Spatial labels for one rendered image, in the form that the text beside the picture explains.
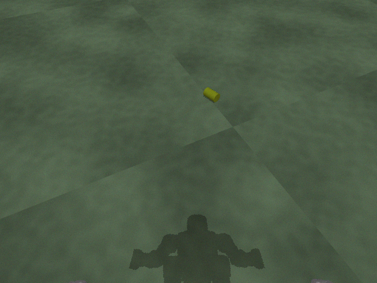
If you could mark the can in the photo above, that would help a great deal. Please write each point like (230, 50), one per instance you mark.
(211, 94)

